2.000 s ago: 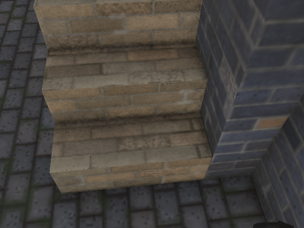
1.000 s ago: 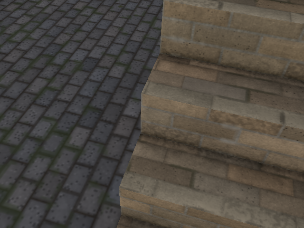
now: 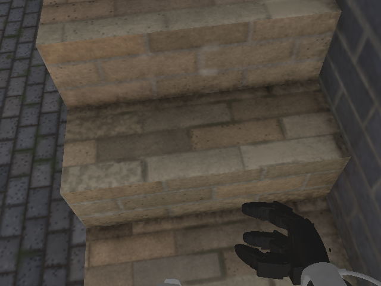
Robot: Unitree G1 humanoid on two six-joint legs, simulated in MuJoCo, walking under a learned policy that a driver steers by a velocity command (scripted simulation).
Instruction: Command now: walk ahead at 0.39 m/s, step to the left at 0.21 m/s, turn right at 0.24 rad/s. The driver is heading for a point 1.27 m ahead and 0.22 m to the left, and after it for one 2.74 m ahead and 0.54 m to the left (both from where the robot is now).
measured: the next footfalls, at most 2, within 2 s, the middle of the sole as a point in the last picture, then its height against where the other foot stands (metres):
right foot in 0.44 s outside the picture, level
left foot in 0.94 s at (129, 258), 0.22 m higher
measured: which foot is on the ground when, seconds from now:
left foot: down 0.00-0.44, up 0.46-0.92, down 0.94-1.00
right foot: up 0.00-0.42, down 0.44-0.94, up 0.96-1.00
